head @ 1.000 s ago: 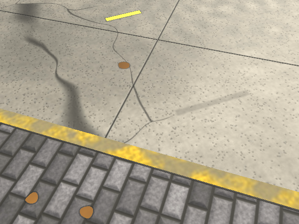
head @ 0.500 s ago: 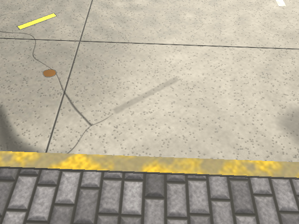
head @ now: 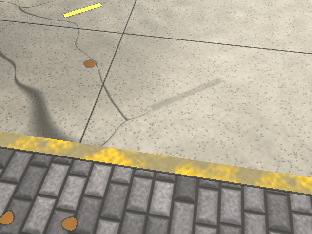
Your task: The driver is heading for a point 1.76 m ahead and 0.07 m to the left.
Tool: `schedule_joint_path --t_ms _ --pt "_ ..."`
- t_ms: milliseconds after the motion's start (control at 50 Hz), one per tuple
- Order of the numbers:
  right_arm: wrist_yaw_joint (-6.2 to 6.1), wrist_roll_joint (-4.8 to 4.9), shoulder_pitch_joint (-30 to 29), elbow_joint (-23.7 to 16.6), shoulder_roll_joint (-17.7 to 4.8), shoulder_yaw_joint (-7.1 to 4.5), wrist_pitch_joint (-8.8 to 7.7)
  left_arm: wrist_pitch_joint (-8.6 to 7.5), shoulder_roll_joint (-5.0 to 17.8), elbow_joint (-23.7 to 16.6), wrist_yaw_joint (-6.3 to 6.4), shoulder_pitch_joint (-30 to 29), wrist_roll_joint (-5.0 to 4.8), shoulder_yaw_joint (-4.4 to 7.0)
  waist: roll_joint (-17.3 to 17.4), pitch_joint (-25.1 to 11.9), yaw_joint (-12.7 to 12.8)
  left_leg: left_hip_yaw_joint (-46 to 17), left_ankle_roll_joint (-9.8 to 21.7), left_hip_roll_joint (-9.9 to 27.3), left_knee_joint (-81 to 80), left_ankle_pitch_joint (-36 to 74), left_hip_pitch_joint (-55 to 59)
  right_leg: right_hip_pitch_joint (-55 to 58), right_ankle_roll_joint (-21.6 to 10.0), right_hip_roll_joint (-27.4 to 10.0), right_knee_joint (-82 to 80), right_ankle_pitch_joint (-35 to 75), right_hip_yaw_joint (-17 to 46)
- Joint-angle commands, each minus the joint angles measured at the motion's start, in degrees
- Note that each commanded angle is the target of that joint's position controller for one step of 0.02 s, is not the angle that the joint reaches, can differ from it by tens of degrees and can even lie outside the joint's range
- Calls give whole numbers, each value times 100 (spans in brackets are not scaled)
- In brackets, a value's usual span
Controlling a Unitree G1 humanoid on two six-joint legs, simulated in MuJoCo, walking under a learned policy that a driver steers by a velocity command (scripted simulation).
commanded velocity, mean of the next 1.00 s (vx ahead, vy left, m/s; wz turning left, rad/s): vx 0.15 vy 0.00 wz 0.06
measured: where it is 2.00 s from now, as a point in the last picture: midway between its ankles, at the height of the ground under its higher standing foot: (167, 192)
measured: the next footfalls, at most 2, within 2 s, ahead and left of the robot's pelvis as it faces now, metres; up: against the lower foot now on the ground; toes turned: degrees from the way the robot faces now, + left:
left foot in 0.08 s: +0.04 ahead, +0.12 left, +0.00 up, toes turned +5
right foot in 0.56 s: +0.08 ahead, -0.10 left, +0.00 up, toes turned +15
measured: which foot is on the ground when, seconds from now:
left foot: up 0.00-0.06, down 0.08-0.60, up 0.62-0.84, down 0.86-1.00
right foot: down 0.00-0.08, up 0.10-0.54, down 0.56-0.86, up 0.88-1.00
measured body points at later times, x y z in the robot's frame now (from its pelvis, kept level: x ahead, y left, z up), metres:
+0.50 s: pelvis +0.01 +0.03 +0.00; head +0.03 +0.05 +0.45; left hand +0.08 +0.34 -0.11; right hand +0.22 -0.20 -0.09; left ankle +0.00 +0.12 -0.74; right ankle +0.05 -0.12 -0.71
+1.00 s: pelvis +0.12 +0.07 +0.01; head +0.13 +0.09 +0.46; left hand +0.21 +0.36 -0.11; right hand +0.23 -0.21 -0.09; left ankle +0.09 +0.17 -0.74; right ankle +0.09 -0.09 -0.66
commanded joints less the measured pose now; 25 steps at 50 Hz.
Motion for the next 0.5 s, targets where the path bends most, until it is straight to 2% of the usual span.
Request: schedule_joint_path --t_ms 20,60,80,100,120,140,160,180,200,260,340,400,460,500 --pt "132 35 -160 -556 -353 -58 -19 -10 1106 -340 13 -273 -52 281 -1026 -585 62 215 17 83 -754 447 191 462 -1145 -1345 -331 3247 643" --pt "159 4 237 -469 -430 -132 17 -10 1096 -318 -12 -318 -151 271 -826 -686 -161 475 238 -151 -1849 1375 971 160 -871 -1238 216 2672 365" --pt "91 -32 439 -445 -608 -219 22 -48 918 -180 -60 46 -125 230 -285 -770 -190 135 440 -165 -2420 2150 1647 -293 -517 -960 969 1820 9" --pt "-34 -30 579 -578 -1337 -395 19 -75 563 -300 -103 147 164 120 1385 -779 -88 -1878 1021 1159 -2751 4345 2565 -1806 106 -305 2651 -792 -476" --pt "41 -266 704 -703 -1531 -347 -113 -101 514 -630 -64 -453 159 80 1650 -1094 -357 -3495 2292 2269 -2972 4962 2206 -2497 249 410 3860 -2497 309" --pt "93 -299 597 -734 -1291 -286 -250 -83 781 -632 -39 -566 41 159 864 -1043 -401 -3231 2395 2134 -3097 4319 2123 -2620 215 237 4439 -2315 712" --pt "73 -233 338 -721 -1135 -241 -332 -70 849 -607 -28 -536 -24 191 690 -766 -233 -2697 2068 1792 -3091 3729 1895 -2656 129 114 4426 -1790 759" --pt "25 -136 81 -735 -1020 -224 -338 -59 882 -483 17 -426 7 228 393 -628 -120 -2363 1737 1472 -3087 3102 1788 -2646 120 7 4178 -1304 774" --pt "-27 -72 -85 -766 -926 -179 -322 -49 937 -469 50 -423 44 255 455 -555 -66 -2204 1580 1314 -3100 3021 1656 -2560 149 -25 3947 -944 804" --pt "-138 -103 -51 -834 -836 -130 -270 -87 758 -443 -4 -247 18 231 586 -777 -2 -1963 1570 1039 -3132 3234 1606 -2187 280 185 3692 -407 733" --pt "-205 -124 7 -825 -748 -91 -221 -89 603 -459 -27 -321 8 158 619 -790 -118 -1931 1593 1008 -3122 2825 1722 -2014 427 153 2664 -232 689" --pt "-192 -174 -29 -787 -757 -72 -180 -111 585 -479 -67 -369 -6 120 734 -644 -208 -2000 1615 966 -3156 2258 1393 -1590 426 120 2063 -273 635" --pt "-140 -192 -88 -731 -745 -39 -141 -167 625 -490 -110 -348 -31 109 754 -546 -262 -2162 1639 981 -3082 2184 1213 -1197 354 146 1552 -407 559" --pt "-119 -201 -228 -661 -445 91 -142 -210 509 -399 -165 -142 -24 57 671 -664 -158 -2059 1542 963 -2930 2322 1199 -699 280 62 863 -177 515"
